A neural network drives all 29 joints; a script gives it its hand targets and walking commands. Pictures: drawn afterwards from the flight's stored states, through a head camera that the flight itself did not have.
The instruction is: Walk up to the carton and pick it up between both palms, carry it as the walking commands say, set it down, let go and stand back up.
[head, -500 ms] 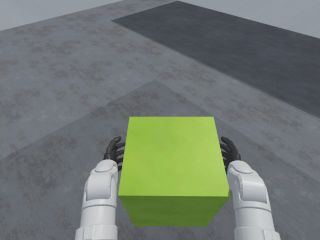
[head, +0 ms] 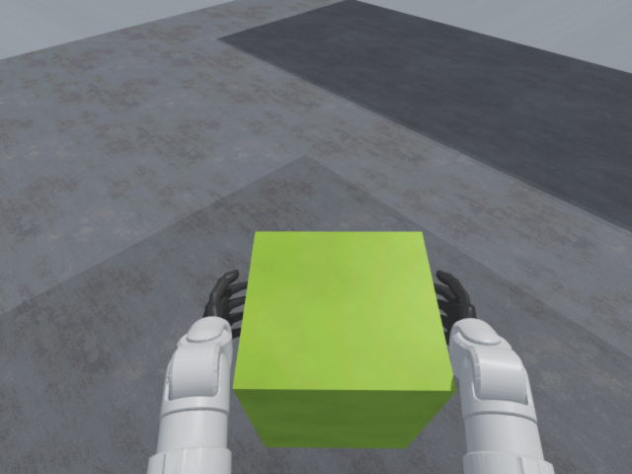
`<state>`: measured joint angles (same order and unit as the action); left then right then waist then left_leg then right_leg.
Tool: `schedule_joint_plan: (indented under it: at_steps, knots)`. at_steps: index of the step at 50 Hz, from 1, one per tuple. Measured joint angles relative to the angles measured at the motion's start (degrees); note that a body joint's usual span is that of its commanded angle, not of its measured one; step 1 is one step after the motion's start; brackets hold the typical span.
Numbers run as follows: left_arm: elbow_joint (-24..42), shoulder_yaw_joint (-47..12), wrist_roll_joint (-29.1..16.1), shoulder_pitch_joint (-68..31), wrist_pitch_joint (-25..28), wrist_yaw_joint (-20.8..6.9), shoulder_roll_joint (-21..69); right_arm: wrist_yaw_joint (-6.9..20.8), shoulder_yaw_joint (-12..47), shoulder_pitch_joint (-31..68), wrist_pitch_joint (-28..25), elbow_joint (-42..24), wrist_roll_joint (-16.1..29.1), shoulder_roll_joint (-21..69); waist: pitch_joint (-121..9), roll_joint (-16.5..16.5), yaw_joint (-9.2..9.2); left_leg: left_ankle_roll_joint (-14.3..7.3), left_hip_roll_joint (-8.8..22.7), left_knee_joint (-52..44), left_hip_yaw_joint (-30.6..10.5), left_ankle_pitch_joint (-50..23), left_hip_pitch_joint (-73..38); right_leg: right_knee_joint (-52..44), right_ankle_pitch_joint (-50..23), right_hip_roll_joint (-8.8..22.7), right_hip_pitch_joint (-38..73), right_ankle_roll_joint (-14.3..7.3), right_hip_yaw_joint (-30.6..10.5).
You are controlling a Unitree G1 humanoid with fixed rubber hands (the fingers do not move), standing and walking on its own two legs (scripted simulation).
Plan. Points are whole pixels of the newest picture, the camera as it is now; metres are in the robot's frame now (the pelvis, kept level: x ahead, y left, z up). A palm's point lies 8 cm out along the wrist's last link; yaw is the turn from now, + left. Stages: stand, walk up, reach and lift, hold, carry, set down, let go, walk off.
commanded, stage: hold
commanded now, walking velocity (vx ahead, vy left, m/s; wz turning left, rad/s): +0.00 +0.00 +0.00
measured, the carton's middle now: (336, 349) +0.28 +0.00 -0.03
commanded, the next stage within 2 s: carry in 0.50 s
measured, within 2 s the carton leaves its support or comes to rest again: neither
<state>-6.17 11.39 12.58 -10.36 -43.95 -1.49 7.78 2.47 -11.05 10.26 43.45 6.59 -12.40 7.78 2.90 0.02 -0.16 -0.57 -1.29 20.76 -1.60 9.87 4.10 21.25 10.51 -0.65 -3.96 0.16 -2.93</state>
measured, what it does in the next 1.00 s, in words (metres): walks ahead: left foot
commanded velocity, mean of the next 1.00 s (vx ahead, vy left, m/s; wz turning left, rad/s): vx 0.54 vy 0.00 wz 0.00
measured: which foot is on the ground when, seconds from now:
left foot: down 0.00-0.78, up 0.80-0.94, down 0.96-1.00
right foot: down 0.00-1.00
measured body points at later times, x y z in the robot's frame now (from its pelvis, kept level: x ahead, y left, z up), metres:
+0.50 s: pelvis +0.00 +0.00 +0.00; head -0.03 +0.00 +0.45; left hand +0.28 +0.16 +0.03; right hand +0.29 -0.15 +0.03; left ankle +0.03 +0.11 -0.75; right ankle +0.02 -0.12 -0.74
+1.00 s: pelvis +0.15 -0.01 -0.01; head +0.14 -0.01 +0.44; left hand +0.42 +0.15 +0.07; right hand +0.43 -0.16 +0.07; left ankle +0.16 +0.11 -0.75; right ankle +0.03 -0.13 -0.74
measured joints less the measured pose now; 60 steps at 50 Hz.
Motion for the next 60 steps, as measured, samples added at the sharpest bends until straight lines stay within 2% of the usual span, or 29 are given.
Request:
schedule_joint_plan:
  at_steps: [24,27,29,35,39,43,46,49,50,53,55,57,60]
  knots:
    - [0.7,-0.4,-0.2,0.0,-0.3,0.2,0.0,0.0,0.1,-0.4,0.2,-1.0,0.1,0.0,0.5,0.0,-0.24,0.0,0.0,0.4,-0.1,-0.1,0.4,0.4,-0.1,-0.1,-0.4,0.0,0.0]
    - [0.6,-1.1,-0.6,0.9,-0.9,0.3,-0.1,-0.4,0.6,-1.8,1.3,-2.0,0.5,-0.2,-4.2,0.2,-0.18,-0.3,0.1,4.5,-0.5,5.3,5.6,4.5,6.7,-0.1,-5.3,-0.6,0.8]
    - [2.3,-1.6,-1.5,1.8,-1.8,0.6,-0.2,-1.0,1.4,-2.6,2.7,-4.0,1.2,-0.3,-6.9,0.4,-0.25,-0.5,0.3,6.9,-0.5,8.7,8.6,6.4,10.2,-0.3,-8.0,-0.8,1.1]
    - [9.5,-3.1,-5.4,2.8,-7.6,2.6,-2.0,-3.9,4.0,-3.1,8.3,-10.6,3.9,-0.4,-11.3,0.3,-0.89,-0.3,0.8,9.0,0.6,5.8,11.8,10.9,10.1,0.9,-12.8,-0.5,2.8]
    - [13.7,-4.3,-7.9,3.3,-12.9,4.5,-2.2,-6.1,5.4,-4.9,13.9,-16.4,5.6,-1.1,-13.0,1.2,-0.95,-0.1,2.6,10.3,0.4,9.4,12.3,7.3,6.1,0.5,-11.2,-0.8,5.5]
    - [18.0,-6.6,-7.7,4.4,-17.2,7.0,-0.2,-6.5,4.2,-6.3,19.0,-21.7,8.6,-2.9,-13.9,-0.4,-0.17,0.2,3.6,17.1,4.6,13.2,17.1,3.4,8.0,1.4,-8.2,-1.6,7.5]
    - [22.4,-7.2,-7.6,5.5,-20.4,7.8,-0.5,-6.6,3.9,-5.8,21.7,-24.1,9.3,-2.0,-13.5,-1.6,0.05,0.2,3.5,12.0,7.2,11.3,18.5,-0.2,8.2,2.7,-4.9,-1.1,7.4]
    - [26.6,-5.7,-8.1,5.6,-22.8,7.8,-0.5,-6.8,4.1,-5.0,23.1,-26.3,8.8,-0.3,-12.5,-2.4,-0.41,-0.4,3.2,4.0,10.5,3.9,15.9,1.9,11.7,4.0,-2.9,0.0,6.3]
    - [27.6,-4.9,-8.3,5.5,-23.3,7.7,-0.5,-6.8,4.8,-4.5,23.1,-26.2,8.6,-0.3,-12.3,-2.8,-0.53,-0.5,3.0,4.3,11.5,1.5,15.0,6.7,13.6,4.8,-4.4,0.0,6.1]
    - [28.9,-3.2,-8.9,5.6,-24.8,7.5,-0.5,-7.2,6.5,-3.8,24.1,-26.1,7.9,-0.4,-12.2,-1.4,0.29,0.2,3.7,5.2,12.8,5.4,12.1,30.0,12.3,4.5,-14.8,-1.0,6.1]
    - [29.3,-3.4,-9.1,5.3,-25.8,7.3,-0.5,-7.4,6.6,-4.6,25.2,-27.8,7.7,-0.4,-12.2,-0.4,1.02,0.6,4.1,2.9,12.6,7.0,8.8,37.0,11.3,4.4,-20.9,-1.3,6.8]
    - [29.1,-4.2,-9.0,5.1,-26.1,7.2,-0.5,-7.6,6.2,-5.3,26.2,-29.3,7.7,-0.4,-12.2,0.4,1.8,1.5,4.7,-0.7,12.1,7.3,4.6,34.0,10.1,5.0,-24.8,-0.9,8.1]
    - [28.3,-4.8,-8.6,4.6,-26.2,7.0,-0.5,-7.7,5.3,-5.1,27.1,-29.7,7.8,-0.4,-11.9,1.0,2.82,3.0,5.8,-4.9,11.6,8.8,-1.8,20.2,5.9,5.8,-27.1,-0.3,10.3]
